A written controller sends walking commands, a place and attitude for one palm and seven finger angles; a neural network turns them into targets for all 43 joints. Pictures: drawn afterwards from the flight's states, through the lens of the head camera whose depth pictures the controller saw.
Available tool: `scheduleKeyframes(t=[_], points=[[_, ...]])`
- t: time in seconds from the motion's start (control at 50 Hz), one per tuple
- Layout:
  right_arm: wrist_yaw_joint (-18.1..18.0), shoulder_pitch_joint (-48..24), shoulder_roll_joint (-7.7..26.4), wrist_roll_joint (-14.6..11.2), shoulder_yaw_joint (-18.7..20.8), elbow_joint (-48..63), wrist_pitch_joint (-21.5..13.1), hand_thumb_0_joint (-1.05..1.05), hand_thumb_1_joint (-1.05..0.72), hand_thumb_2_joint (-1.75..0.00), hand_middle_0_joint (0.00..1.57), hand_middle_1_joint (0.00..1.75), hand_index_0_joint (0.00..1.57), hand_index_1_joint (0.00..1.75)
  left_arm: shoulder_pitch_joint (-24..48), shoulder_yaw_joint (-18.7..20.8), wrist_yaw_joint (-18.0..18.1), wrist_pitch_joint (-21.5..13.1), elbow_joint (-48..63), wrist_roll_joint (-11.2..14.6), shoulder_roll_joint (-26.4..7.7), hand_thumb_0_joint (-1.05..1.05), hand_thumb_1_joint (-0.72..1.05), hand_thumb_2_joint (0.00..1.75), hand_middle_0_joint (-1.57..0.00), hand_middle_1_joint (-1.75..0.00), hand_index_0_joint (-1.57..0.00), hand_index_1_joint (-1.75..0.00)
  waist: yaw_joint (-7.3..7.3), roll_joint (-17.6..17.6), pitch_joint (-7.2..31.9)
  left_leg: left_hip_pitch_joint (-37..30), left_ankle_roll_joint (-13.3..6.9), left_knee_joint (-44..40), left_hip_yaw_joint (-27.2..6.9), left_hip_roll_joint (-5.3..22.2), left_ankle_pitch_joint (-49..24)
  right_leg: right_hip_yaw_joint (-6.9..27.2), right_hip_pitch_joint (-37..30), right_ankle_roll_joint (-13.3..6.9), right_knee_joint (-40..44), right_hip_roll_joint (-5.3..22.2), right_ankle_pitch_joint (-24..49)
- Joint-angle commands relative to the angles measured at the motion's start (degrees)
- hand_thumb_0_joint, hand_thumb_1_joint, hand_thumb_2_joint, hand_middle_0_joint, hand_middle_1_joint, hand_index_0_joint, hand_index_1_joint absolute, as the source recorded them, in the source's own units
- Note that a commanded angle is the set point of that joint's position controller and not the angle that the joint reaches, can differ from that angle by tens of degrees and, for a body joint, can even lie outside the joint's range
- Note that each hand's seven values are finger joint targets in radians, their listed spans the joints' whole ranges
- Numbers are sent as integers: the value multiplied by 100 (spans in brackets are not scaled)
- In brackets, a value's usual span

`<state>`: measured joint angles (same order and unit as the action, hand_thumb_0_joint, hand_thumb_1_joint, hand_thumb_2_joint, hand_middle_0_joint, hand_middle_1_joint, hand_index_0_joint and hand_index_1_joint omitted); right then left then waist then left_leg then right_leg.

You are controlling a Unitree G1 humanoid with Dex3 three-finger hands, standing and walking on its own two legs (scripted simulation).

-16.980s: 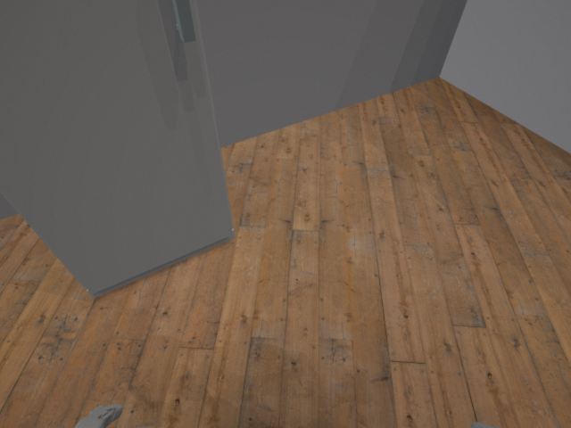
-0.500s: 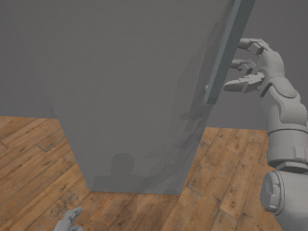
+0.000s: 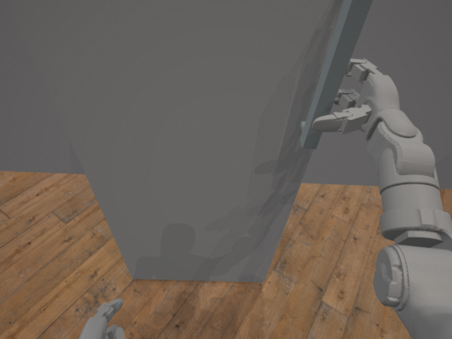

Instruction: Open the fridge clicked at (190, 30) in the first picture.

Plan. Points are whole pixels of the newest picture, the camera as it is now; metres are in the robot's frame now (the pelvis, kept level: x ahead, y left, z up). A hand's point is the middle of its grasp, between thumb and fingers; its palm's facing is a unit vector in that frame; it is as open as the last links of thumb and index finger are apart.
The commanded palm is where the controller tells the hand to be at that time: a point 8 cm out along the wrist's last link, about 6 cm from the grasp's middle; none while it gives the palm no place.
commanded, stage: slide the fingers in behind the handle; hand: right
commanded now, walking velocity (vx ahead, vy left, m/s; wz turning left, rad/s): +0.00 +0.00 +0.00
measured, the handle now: (326, 73) +0.49 -0.12 +0.27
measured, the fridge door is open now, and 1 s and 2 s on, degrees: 0 0 0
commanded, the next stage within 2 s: grip the handle and tug to test in 1.02 s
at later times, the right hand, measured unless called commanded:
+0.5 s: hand (324, 98) +0.44 -0.11 +0.25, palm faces -0.07 +1.00 +0.00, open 14.0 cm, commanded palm +0.42 -0.16 +0.25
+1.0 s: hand (322, 94) +0.44 -0.10 +0.26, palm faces -0.09 +1.00 -0.01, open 14.0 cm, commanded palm +0.42 -0.16 +0.25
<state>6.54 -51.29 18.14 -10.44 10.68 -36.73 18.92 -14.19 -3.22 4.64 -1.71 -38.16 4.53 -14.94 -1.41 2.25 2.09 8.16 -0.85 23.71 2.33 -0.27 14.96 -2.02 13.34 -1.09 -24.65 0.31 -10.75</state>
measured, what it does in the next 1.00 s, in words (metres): stands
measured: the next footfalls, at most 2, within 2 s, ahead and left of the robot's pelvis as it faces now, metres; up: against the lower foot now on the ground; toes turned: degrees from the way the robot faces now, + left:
none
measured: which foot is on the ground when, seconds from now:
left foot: down 0.00-1.00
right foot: down 0.00-1.00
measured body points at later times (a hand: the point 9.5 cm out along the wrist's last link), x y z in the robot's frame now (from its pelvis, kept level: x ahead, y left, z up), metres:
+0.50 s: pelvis +0.01 +0.00 +0.00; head +0.00 +0.02 +0.45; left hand +0.15 +0.25 -0.10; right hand +0.44 -0.16 +0.25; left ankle -0.02 +0.11 -0.74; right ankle +0.03 -0.11 -0.74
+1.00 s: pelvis +0.01 +0.00 +0.00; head +0.00 +0.01 +0.45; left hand +0.15 +0.24 -0.10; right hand +0.44 -0.16 +0.26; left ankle -0.02 +0.11 -0.74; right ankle +0.03 -0.11 -0.74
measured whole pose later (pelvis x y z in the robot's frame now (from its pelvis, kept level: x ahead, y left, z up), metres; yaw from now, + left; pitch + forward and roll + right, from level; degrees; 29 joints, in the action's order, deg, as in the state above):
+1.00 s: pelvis +0.01 +0.00 +0.00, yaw +0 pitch -1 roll +0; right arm 4.6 -49.6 14.0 -10.9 8.6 -29.7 19.3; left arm -13.5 -2.9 4.0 -0.8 -38.6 3.9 -14.5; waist -0.6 2.2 2.2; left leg 7.3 -0.7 23.5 2.2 0.0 15.6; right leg -2.1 12.5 -1.1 -24.5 0.0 -11.5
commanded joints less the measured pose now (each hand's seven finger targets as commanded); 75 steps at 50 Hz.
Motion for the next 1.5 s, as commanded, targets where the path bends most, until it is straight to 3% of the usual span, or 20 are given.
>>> scheduleKeyframes(t=[0.0, 0.06, 0.2, 0.24, 0.28, 0.38, 0.44, 0.56, 0.62, 0.7, 0.8, 0.86, 0.92, 0.98, 1.02, 1.1, 1.2, 1.26, 1.34, 1.48], points=[[30, -3338, 975, -131, 243, 1573, -671, 0, 50, -30, 30, 120, 30, 120, 450, 311, 43, -368, 774, -25, -663, 0, 90, 90, -20, -30, -20, -30, -50, -279, 1858, 308, -66, -375, -95, -85, -1414, 294, -1510, -203, 92, -22, 1046], [36, -3061, 932, -158, 334, 1640, -728, 0, 50, -30, 30, 120, 30, 120, 486, 304, 11, -401, 788, -30, -632, 0, 90, 90, -20, -30, -20, -30, 33, -340, 2015, 131, -60, -283, -104, -83, -1759, 240, -1510, -214, 63, -47, 1263], [-76, -2318, 1348, -12, 696, 1267, -373, 0, 50, -30, 30, 120, 30, 120, 486, 342, -18, -245, 798, -20, -703, 0, 90, 90, -20, -30, -20, -30, 204, -642, 1544, -28, 0, -360, -122, -52, -1898, 121, -1031, -246, 127, -55, 1202], [-75, -2720, 1135, -3, 456, 1821, -405, 0, 50, -30, 30, 120, 30, 120, 569, 320, -26, -233, 883, -10, -652, 0, 90, 90, -20, -30, -20, -30, 136, -319, 1696, -48, -22, -303, -136, -41, -2065, 114, -1198, -243, 104, -66, 1353], [-65, -2696, 783, -29, 208, 1867, -386, 0, 50, -30, 30, 120, 30, 120, 581, 321, -35, -247, 883, -4, -616, 0, 90, 90, -20, -30, -20, -30, 69, -340, 1632, 132, -25, -302, -101, -79, -1983, 143, -1319, -237, 72, -51, 1354], [-16, -3056, 778, -106, 151, 1894, -328, 0, 50, -30, 30, 120, 30, 120, 577, 317, 21, -248, 811, -14, -649, 0, 90, 90, -20, -30, -20, -30, -34, -440, 1620, 219, -7, -340, -130, -79, -1849, 158, -1327, -256, 65, -66, 1170], [-98, -3067, 621, -99, 102, 2301, -420, 0, 50, -30, 30, 120, 30, 120, 659, 310, -21, -305, 860, -35, -575, 0, 90, 90, -20, -30, -20, -30, 27, -105, 2002, 136, -51, -242, -109, -76, -2075, 188, -1631, -231, -11, -69, 1533], [-169, -2472, 728, -105, 311, 1828, -196, 0, 50, -30, 30, 120, 30, 120, 668, 291, -48, -180, 809, -50, -597, 0, 90, 90, -20, -30, -20, -30, 125, -586, 1707, -10, -19, -256, -85, -70, -2189, 145, -1282, -219, 55, -72, 1462], [-220, -2326, 877, -53, 437, 1882, -132, 0, 50, -30, 30, 120, 30, 120, 719, 285, -55, -99, 880, -57, -599, 0, 90, 90, -20, -30, -20, -30, 201, -534, 1683, -132, -24, -255, -95, -42, -2269, 122, -1212, -230, 91, -80, 1529], [-196, -2519, 694, -48, 223, 1816, -138, 0, 50, -30, 30, 120, 30, 120, 738, 293, -27, -51, 895, -45, -586, 0, 90, 90, -20, -30, -20, -30, 78, -625, 1442, 58, 2, -351, -102, -63, -2030, 111, -1221, -242, 85, -57, 1332], [-132, -2997, 733, -80, 174, 2088, -360, 0, 50, -30, 30, 120, 30, 120, 699, 294, 13, -127, 868, -52, -589, 0, 90, 90, -20, -30, -20, -30, 6, -309, 1760, 104, -46, -330, -111, -79, -1952, 172, -1506, -231, 32, -57, 1396], [-113, -3290, 339, -89, -168, 2101, -417, 0, 50, -30, 30, 120, 30, 120, 659, 279, 7, -195, 793, -51, -550, 0, 90, 90, -20, -30, -20, -30, -104, -141, 1818, 297, -62, -290, -65, -94, -1859, 239, -1658, -195, 15, -30, 1415], [-142, -2944, 408, -116, -20, 2037, -374, 0, 50, -30, 30, 120, 30, 120, 664, 298, -25, -239, 793, -56, -571, 0, 90, 90, -20, -30, -20, -30, 17, -122, 1957, 222, -83, -254, -52, -103, -1932, 274, -1699, -176, 8, -30, 1574], [-199, -2774, 300, -110, -34, 1848, -221, 0, 50, -30, 30, 120, 30, 120, 640, 289, -68, -207, 763, -61, -575, 0, 90, 90, -20, -30, -20, -30, 66, -314, 1774, 198, -87, -232, -10, -114, -1913, 272, -1497, -154, 58, -30, 1516], [-290, -2492, 701, -105, 367, 1673, -147, 0, 50, -30, 30, 120, 30, 120, 614, 305, -67, -159, 756, -79, -625, 0, 90, 90, -20, -30, -20, -30, 170, -569, 1730, 31, -66, -280, -23, -99, -1918, 239, -1300, -177, 115, -34, 1471], [-383, -2342, 572, -15, 262, 1935, -164, 0, 50, -30, 30, 120, 30, 120, 719, 309, -83, -99, 878, -79, -588, 0, 90, 90, -20, -30, -20, -30, 195, -666, 1668, -65, -48, -292, -43, -94, -1918, 176, -1273, -201, 154, -18, 1473], [-365, -2855, 325, 10, -73, 2016, -214, 0, 27, -40, 32, 123, 32, 123, 699, 301, -45, -121, 823, -66, -575, 0, 90, 90, -20, -30, -20, -30, 13, -477, 1371, 289, -47, -425, -58, -116, -1449, 216, -1371, -207, 165, 7, 1107], [-357, -3221, 580, -2, 87, 1950, -227, 0, 13, -46, 34, 125, 34, 125, 660, 277, 4, -154, 752, -84, -578, 0, 90, 90, -20, -30, -20, -30, -17, -339, 1523, 296, -55, -428, -96, -103, -1373, 222, -1372, -202, 161, -24, 987], [-364, -3230, 555, -1, 84, 1899, -340, 0, -6, -54, 36, 128, 36, 128, 632, 273, 7, -207, 732, -102, -550, 0, 90, 90, -20, -30, -20, -30, 3, -204, 1755, 182, -69, -378, -89, -96, -1526, 224, -1447, -190, 127, -39, 1159], [-296, -2752, 593, -23, 188, 1448, -278, 0, -39, -68, 40, 133, 40, 133, 570, 292, -28, -178, 741, -83, -587, 0, 90, 90, -20, -30, -20, -30, 69, -560, 1610, 77, -37, -391, -86, -90, -1716, 175, -1209, -207, 163, -48, 1139]])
